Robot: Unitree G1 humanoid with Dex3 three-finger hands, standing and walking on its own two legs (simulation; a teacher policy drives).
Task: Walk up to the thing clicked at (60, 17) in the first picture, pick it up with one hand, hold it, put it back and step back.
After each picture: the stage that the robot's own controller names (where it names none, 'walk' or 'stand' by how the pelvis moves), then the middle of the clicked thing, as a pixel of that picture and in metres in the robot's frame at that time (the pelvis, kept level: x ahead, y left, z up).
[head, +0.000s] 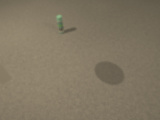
stand; (60, 24) +1.72 +0.37 -0.65
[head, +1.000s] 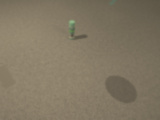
walk; (71, 30) +1.60 +0.14 -0.63
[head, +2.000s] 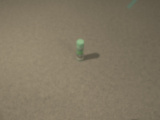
walk; (80, 50) +1.07 +0.12 -0.63
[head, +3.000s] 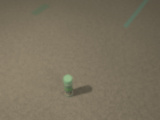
walk; (68, 86) +0.70 +0.16 -0.63
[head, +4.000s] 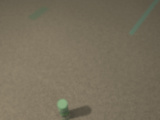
stand; (63, 110) +0.47 +0.19 -0.63
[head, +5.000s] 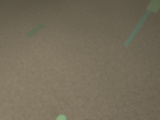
stand; out of the picture +0.44 +0.20 -0.65
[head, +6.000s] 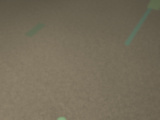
stand; out of the picture +0.41 +0.20 -0.66
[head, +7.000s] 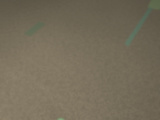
stand; out of the picture +0.40 +0.21 -0.66
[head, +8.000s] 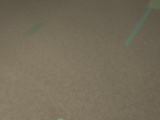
stand; out of the picture +0.39 +0.21 -0.66
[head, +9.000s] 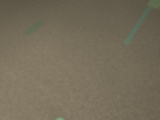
stand; out of the picture +0.39 +0.22 -0.66
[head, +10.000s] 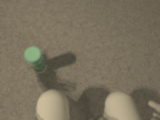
go down; (37, 62) +0.46 +0.24 -0.34
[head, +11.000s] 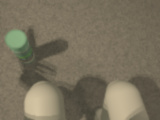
go down; (22, 49) +0.46 +0.27 -0.26
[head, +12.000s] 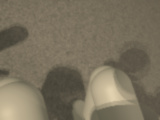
close in; out of the picture +0.45 +0.32 -0.17
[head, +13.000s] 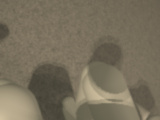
close; out of the picture +0.44 +0.33 -0.16
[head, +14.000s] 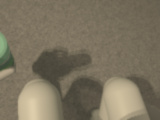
lift; out of the picture +0.36 +0.29 -0.04
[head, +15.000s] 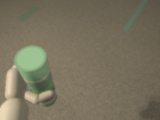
hold; (40, 82) +0.32 +0.16 +0.09
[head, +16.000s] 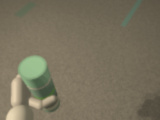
hold; (43, 88) +0.31 +0.16 +0.03
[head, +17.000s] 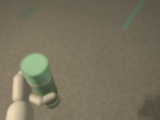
hold; (44, 85) +0.32 +0.16 +0.04
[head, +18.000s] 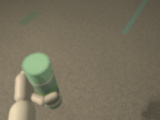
crouch; (46, 85) +0.33 +0.16 +0.04
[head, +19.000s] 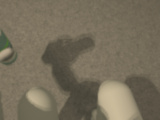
crouch; out of the picture +0.45 +0.26 -0.05
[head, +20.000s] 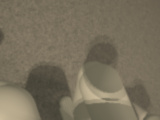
lower; out of the picture +0.42 +0.33 -0.16
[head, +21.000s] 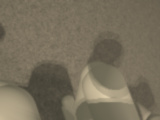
lower; out of the picture +0.42 +0.33 -0.16
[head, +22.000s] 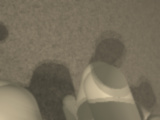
lower; out of the picture +0.42 +0.33 -0.16
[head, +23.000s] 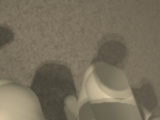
lower; out of the picture +0.41 +0.32 -0.16
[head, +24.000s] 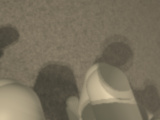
loosen; out of the picture +0.41 +0.32 -0.16
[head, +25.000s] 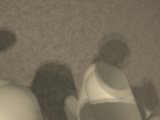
withdraw; out of the picture +0.40 +0.32 -0.16
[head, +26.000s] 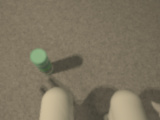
walk; (43, 63) +0.45 +0.25 -0.34
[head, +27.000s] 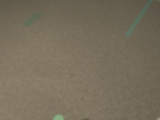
stand; out of the picture +0.39 +0.20 -0.59
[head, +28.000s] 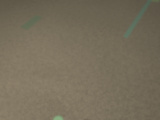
stand; out of the picture +0.39 +0.21 -0.60
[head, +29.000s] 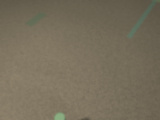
stand; out of the picture +0.39 +0.20 -0.61
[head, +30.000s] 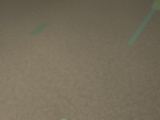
stand; out of the picture +0.40 +0.20 -0.66
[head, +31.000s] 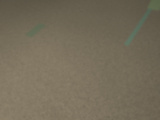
stand; out of the picture +0.38 +0.21 -0.66
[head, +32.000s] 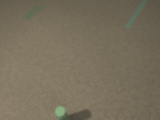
walk; (62, 116) +0.40 +0.21 -0.65
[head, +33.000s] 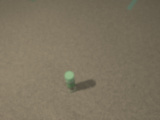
walk; (70, 82) +0.63 +0.15 -0.63
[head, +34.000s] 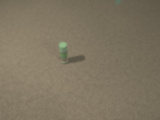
walk; (63, 53) +0.99 +0.21 -0.64
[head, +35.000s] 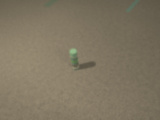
stand; (74, 60) +1.03 +0.18 -0.63
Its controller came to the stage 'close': yes
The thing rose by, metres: 0.69
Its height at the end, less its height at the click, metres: +0.00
